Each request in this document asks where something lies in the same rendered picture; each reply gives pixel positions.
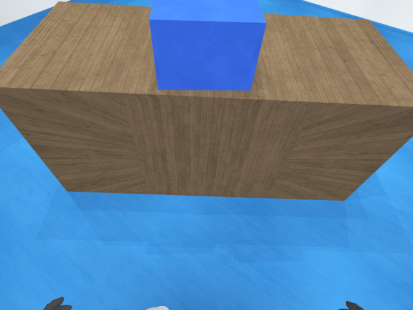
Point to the pedestal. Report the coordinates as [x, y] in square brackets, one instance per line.
[331, 101]

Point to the robot left hand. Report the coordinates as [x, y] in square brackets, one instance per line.
[56, 305]

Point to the carton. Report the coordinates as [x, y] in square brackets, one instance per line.
[206, 44]

